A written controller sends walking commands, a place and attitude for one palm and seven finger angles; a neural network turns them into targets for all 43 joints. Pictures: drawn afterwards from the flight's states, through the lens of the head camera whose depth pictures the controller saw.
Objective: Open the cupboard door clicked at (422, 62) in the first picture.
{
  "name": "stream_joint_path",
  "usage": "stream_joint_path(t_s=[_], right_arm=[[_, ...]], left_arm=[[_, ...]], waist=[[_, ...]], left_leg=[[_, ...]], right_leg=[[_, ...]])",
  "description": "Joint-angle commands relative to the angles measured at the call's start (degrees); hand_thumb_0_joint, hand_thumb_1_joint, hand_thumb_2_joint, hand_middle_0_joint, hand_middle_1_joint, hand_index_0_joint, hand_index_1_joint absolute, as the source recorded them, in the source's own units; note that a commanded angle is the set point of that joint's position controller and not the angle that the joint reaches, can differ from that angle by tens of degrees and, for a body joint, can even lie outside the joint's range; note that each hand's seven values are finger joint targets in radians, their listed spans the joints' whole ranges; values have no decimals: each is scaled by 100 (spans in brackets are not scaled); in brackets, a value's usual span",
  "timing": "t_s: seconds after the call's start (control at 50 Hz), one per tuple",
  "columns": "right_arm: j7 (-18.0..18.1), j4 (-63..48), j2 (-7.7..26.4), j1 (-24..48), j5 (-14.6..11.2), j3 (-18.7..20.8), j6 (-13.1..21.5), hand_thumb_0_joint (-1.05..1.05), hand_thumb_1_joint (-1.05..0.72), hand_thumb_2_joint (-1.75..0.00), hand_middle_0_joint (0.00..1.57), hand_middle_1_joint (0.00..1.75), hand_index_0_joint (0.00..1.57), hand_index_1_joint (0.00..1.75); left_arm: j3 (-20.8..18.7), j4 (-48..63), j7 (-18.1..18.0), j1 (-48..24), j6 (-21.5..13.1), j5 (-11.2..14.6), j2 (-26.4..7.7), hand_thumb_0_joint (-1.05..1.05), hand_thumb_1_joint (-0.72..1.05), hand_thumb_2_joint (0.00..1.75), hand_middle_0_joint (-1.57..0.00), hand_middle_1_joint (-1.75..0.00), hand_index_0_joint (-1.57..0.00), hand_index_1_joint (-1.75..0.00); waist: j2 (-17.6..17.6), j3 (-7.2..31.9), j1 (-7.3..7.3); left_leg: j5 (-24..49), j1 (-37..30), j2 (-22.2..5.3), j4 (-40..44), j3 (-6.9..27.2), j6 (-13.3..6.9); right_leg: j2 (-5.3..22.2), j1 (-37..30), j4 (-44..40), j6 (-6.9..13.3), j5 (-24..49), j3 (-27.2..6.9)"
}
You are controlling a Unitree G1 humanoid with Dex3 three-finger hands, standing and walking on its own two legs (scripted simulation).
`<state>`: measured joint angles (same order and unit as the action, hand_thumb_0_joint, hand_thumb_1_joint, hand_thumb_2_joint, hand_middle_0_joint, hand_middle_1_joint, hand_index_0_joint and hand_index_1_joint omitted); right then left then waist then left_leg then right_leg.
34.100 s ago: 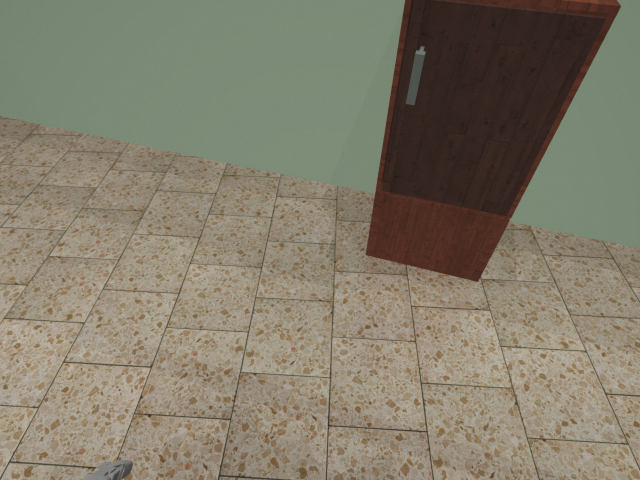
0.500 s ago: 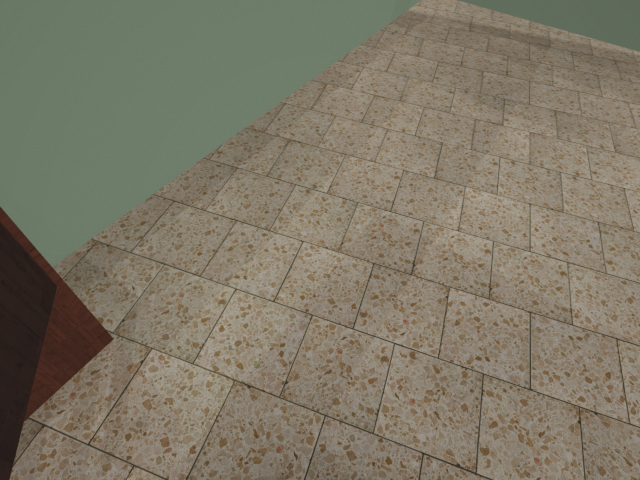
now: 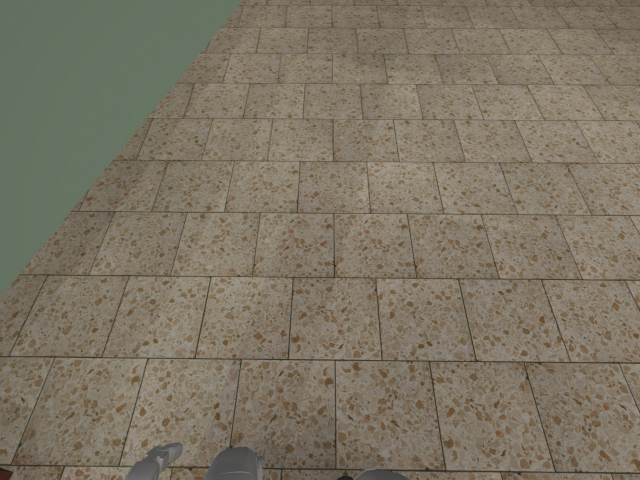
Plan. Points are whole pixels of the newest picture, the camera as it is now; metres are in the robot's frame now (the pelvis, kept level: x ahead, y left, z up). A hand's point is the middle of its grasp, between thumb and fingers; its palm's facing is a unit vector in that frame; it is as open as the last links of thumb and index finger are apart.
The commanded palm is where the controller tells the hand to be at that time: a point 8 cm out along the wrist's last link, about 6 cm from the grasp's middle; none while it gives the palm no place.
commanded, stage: walk to a spot facing it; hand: left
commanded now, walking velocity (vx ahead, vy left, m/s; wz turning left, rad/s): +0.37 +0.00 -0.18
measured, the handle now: out of the picture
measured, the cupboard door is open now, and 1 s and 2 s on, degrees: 45 45 45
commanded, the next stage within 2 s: turn to face it in 0.76 s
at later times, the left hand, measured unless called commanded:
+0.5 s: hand (189, 437) +0.19 +0.20 -0.18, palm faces -0.02 -0.99 -0.15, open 7.4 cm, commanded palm none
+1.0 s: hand (277, 218) +0.59 +0.10 -0.15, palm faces -0.21 -0.96 -0.20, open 7.3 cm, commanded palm none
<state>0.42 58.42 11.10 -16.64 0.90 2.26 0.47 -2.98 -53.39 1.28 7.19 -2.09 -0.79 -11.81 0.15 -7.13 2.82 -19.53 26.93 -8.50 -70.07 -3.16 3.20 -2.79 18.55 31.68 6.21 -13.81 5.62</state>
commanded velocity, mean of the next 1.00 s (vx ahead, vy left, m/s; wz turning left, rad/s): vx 0.29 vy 0.00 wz -0.07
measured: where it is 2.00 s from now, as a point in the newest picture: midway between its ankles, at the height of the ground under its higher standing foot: (358, 336)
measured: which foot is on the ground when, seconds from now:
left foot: up 0.00-0.40, down 0.42-0.82, up 0.84-1.00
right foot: down 0.00-0.42, up 0.44-0.80, down 0.82-1.00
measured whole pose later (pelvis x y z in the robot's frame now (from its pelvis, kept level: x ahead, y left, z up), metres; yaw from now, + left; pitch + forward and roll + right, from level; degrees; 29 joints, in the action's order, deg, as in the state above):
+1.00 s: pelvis +0.47 -0.06 +0.01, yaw -11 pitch +0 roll +1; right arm 0.8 62.5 9.5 -18.5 0.3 2.1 0.8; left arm -2.5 -57.7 -0.2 9.5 -3.6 -0.7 -10.4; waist 0.4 -4.0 3.2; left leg -22.3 26.1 -6.0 -62.8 -3.8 2.4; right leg 1.4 14.3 27.9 3.2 -13.3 7.9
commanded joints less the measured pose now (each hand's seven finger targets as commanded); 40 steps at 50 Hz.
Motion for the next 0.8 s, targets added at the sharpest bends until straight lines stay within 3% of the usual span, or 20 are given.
stream_joint_path(t_s=[0.0, 0.08, 0.16, 0.26, 0.3, 0.32, 0.34, 0.36, 0.38, 0.4, 0.42, 0.44, 0.48, 0.52, 0.58, 0.66, 0.72, 0.74, 0.76, 0.78], right_arm=[[-43, -309, 332, -381, 79, 109, 56, 0, -90, -90, 20, 30, 20, 30], [-110, -552, 294, 314, 72, 141, 93, 0, -90, -90, 20, 30, 20, 30], [-149, -807, 336, 1118, 48, 120, 166, 0, -90, -90, 20, 30, 20, 30], [-202, -934, 250, 1805, 20, 79, 236, 0, -90, -90, 20, 30, 20, 30], [-183, -875, 282, 1632, 27, 87, 276, 0, -90, -90, 20, 30, 20, 30], [-140, -708, 312, 1220, 47, 95, 299, 0, -90, -90, 20, 30, 20, 30], [-75, -449, 447, 457, 70, 130, 330, 0, -90, -90, 20, 30, 20, 30], [-13, -182, 822, -481, 110, 221, 351, 0, -90, -90, 20, 30, 20, 30], [33, -5, 1473, -1319, 184, 373, 379, 0, -90, -90, 20, 30, 20, 30], [76, -15, 1482, -1528, 126, 331, 320, 0, -90, -90, 20, 30, 20, 30], [66, -75, 1396, -1076, 90, 308, 300, 0, -90, -90, 20, 30, 20, 30], [73, -133, 1008, -683, 78, 237, 351, 0, -90, -90, 20, 30, 20, 30], [95, -193, 526, -228, 79, 90, 436, 0, -90, -90, 20, 30, 20, 30], [102, -117, 474, -196, 68, 66, 493, 0, -90, -90, 20, 30, 20, 30], [50, -90, 583, -124, 76, 136, 461, 0, -90, -90, 20, 30, 20, 30], [14, 60, 755, -505, 92, 161, 397, 0, -90, -90, 20, 30, 20, 30], [24, 157, 774, -719, 117, 134, 351, 0, -90, -90, 20, 30, 20, 30], [30, 191, 792, -783, 122, 119, 333, 0, -90, -90, 20, 30, 20, 30], [38, 217, 808, -786, 103, 103, 322, 0, -90, -90, 20, 30, 20, 30], [10, 208, 736, -761, 69, 94, 322, 0, -90, -90, 20, 30, 20, 30]], left_arm=[[-225, 28, -110, 644, -198, -16, -748, 0, 90, 90, -20, -30, -20, -30], [-207, -262, -92, 1128, -282, 8, -613, 0, 90, 90, -20, -30, -20, -30], [-122, -494, -127, 1555, -341, 18, -523, 0, 90, 90, -20, -30, -20, -30], [-83, -744, -201, 2017, -330, -9, -558, 0, 90, 90, -20, -30, -20, -30], [-97, -793, -217, 1971, -334, -16, -680, 0, 90, 90, -20, -30, -20, -30], [-113, -787, -218, 1901, -342, 3, -707, 0, 90, 90, -20, -30, -20, -30], [-121, -790, -225, 1789, -349, 21, -711, 0, 90, 90, -20, -30, -20, -30], [-119, -728, -208, 1742, -359, 59, -614, 0, 90, 90, -20, -30, -20, -30], [-54, -648, -149, 2028, -358, 108, -290, 0, 90, 90, -20, -30, -20, -30], [-24, -497, -153, 1734, -399, 114, -335, 0, 90, 90, -20, -30, -20, -30], [-57, -390, -171, 1315, -359, 48, -363, 0, 90, 90, -20, -30, -20, -30], [-76, -356, -139, 1012, -316, -8, -284, 0, 90, 90, -20, -30, -20, -30], [-84, -434, -19, 1099, -139, -64, -100, 0, 90, 90, -20, -30, -20, -30], [-76, -419, 45, 1232, 20, -83, 91, 0, 90, 90, -20, -30, -20, -30], [-75, -318, 94, 1030, 116, -61, 151, 0, 90, 90, -20, -30, -20, -30], [-105, -120, 141, 337, 108, -63, 3, 0, 90, 90, -20, -30, -20, -30], [-115, -24, 146, 47, 86, -75, -110, 0, 90, 90, -20, -30, -20, -30], [-120, -34, 138, 118, 62, -81, -172, 0, 90, 90, -20, -30, -20, -30], [-150, -148, 125, 530, 26, -82, -295, 0, 90, 90, -20, -30, -20, -30], [-212, -411, 84, 1383, -46, -104, -556, 0, 90, 90, -20, -30, -20, -30]], waist=[[454, 851, -91], [339, 712, -270], [478, 462, -451], [609, 280, -627], [486, 371, -448], [495, 565, -247], [499, 877, 104], [136, 1390, 479], [-1258, 2241, 608], [-1175, 2242, 584], [-558, 1245, 410], [-392, 635, 246], [-699, -29, -153], [-751, 136, -352], [-844, 171, -466], [-480, 49, -286], [-584, -37, -244], [-554, 23, -291], [-441, 245, -496], [-64, 677, -862]], left_leg=[[520, 378, -72, 761, 125, 23], [1018, 968, 3, 1396, 141, 63], [1019, 1427, 64, 2029, 104, 31], [745, 1164, 321, 2877, -130, -135], [526, 446, 586, 3465, -375, -257], [662, -239, 824, 3762, -587, -338], [1087, -1424, 910, 4124, -622, -460], [1547, -3151, 292, 4106, 100, -745], [1966, -4636, -1485, 4156, 2359, -1500], [2419, -4491, -2166, 4971, 3346, -1959], [1755, -3471, -2158, 5246, 3029, -2018], [1423, -2529, -1802, 5475, 2590, -1726], [959, -1455, -1323, 5847, 1486, -1266], [1448, -1317, -987, 5926, 661, -1132], [895, -937, -729, 6157, -64, -1015], [531, -1174, -834, 6120, -148, -1041], [921, -1452, -898, 5795, -280, -939], [1401, -1615, -856, 5472, -350, -874], [2135, -1649, -744, 4754, -545, -774], [2601, -1248, -415, 3459, -776, -585]], right_leg=[[1454, -618, -1970, 457, 868, -1498], [1407, -1263, -2068, 472, 1004, -1594], [1550, -2007, -1959, 545, 2073, -1647], [1616, -2529, -1643, 457, 3435, -1608], [1567, -2488, -1167, 375, 4479, -1417], [1407, -2357, -734, 262, 5141, -1225], [1224, -1856, 31, 72, 5285, -1017], [1009, -598, 1199, -148, 4085, -920], [243, 903, 3294, -397, 589, -400], [63, 1436, 4499, -344, -1588, -704], [420, 1823, 4882, -340, -1524, -844], [584, 2039, 4911, -405, -1038, -831], [864, 1767, 4452, -492, -477, -873], [905, 1525, 3675, -548, -236, -734], [948, 934, 2288, -579, 238, -382], [825, 671, 1149, -566, 557, -51], [703, 433, 699, -478, 518, 80], [582, 194, 482, -426, 366, 205], [466, -412, 164, -336, 314, 237], [459, -1597, -55, -131, 273, -37]])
